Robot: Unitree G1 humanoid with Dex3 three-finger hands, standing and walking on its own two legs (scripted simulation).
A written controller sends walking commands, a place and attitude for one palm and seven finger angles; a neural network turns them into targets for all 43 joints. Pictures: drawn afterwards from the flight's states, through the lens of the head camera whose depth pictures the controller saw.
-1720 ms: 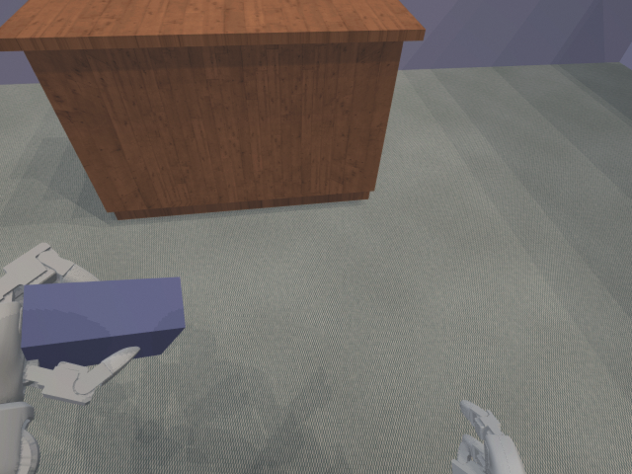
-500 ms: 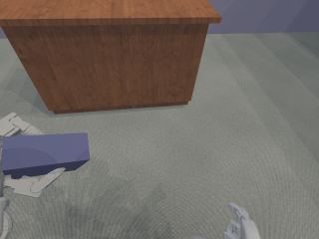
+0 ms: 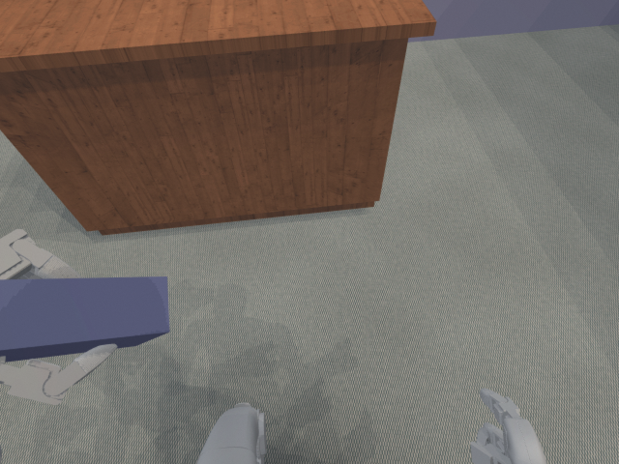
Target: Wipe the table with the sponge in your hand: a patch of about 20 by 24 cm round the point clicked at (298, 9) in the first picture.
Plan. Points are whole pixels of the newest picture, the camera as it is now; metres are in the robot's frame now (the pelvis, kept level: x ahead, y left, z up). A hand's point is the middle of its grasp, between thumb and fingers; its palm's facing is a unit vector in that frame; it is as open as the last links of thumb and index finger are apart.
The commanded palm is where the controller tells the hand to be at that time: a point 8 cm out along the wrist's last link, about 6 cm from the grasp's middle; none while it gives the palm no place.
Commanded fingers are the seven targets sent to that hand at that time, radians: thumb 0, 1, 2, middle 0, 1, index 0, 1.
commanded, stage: walk to a spot facing it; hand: left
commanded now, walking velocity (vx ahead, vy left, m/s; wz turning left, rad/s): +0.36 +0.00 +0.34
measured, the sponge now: (105, 318) +0.23 +0.19 +0.16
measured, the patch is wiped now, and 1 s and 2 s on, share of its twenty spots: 0.00 0.00 0.00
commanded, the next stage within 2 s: none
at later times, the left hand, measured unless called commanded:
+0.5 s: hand (72, 195) +0.34 +0.25 +0.20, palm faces +0.48 -0.74 -0.47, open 9.2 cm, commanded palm +0.29 +0.29 +0.18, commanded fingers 0.00 0.10 1.30 -1.20 -1.60 -1.20 -1.60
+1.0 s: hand (104, 136) +0.45 +0.26 +0.18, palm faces +0.60 -0.63 -0.49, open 9.2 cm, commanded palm +0.37 +0.30 +0.18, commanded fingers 0.00 0.10 1.30 -1.20 -1.60 -1.20 -1.60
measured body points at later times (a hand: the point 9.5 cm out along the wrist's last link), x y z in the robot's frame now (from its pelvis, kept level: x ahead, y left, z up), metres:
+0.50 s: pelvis +0.16 -0.01 +0.00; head +0.19 +0.00 +0.45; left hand +0.31 +0.29 +0.22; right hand +0.34 -0.18 -0.10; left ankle +0.19 +0.12 -0.74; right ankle +0.21 -0.16 -0.69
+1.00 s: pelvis +0.30 -0.02 -0.02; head +0.35 +0.00 +0.42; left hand +0.41 +0.29 +0.21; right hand +0.56 -0.22 -0.10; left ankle +0.36 +0.10 -0.74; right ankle +0.24 -0.16 -0.68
